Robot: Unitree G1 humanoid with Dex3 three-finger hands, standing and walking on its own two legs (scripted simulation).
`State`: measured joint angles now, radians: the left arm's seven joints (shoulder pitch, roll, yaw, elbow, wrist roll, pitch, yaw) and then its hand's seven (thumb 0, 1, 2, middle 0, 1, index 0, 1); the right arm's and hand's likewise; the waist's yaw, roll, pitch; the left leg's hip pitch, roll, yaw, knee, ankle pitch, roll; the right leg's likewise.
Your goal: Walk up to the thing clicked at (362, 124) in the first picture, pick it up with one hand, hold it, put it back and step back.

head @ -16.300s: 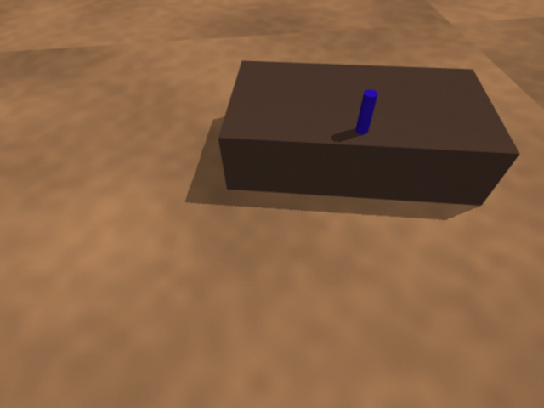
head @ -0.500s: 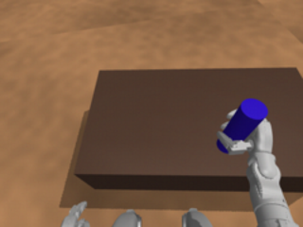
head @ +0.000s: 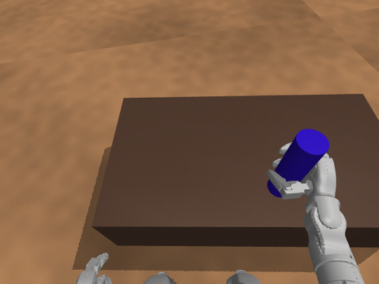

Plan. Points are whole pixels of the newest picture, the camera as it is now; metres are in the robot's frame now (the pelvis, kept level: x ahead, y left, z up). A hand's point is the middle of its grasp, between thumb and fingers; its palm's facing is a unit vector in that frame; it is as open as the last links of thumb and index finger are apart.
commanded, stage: hold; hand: right
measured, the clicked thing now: (293, 167) +0.33 -0.18 +0.05
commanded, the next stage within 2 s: none
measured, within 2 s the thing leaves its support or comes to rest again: neither
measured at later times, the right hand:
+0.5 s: hand (289, 167) +0.34 -0.18 +0.05, palm faces +0.15 +0.99 -0.01, open 8.0 cm
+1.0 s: hand (286, 172) +0.33 -0.17 +0.04, palm faces +0.15 +0.99 -0.01, open 8.0 cm
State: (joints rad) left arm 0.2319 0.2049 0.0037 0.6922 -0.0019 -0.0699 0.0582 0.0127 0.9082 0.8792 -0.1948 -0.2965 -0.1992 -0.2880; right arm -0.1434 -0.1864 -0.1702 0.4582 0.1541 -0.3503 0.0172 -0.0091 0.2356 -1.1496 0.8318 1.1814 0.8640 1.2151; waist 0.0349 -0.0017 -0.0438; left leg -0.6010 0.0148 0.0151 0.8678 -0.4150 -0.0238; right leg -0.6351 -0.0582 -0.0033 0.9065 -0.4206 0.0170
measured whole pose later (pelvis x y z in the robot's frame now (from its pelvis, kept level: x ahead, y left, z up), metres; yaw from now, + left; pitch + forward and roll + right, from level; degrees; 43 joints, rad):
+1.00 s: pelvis +0.00 +0.00 +0.01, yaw +0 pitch +7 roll +1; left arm 0.22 0.21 0.01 0.70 0.00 -0.07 0.05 0.01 0.90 0.89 -0.20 -0.31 -0.20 -0.30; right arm -0.09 -0.17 -0.14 0.43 0.15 -0.36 0.01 -0.01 0.24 -1.15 0.83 1.18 0.87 1.21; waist 0.03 0.00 -0.03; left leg -0.53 0.02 0.02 0.81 -0.40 -0.02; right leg -0.56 -0.06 0.00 0.84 -0.40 0.02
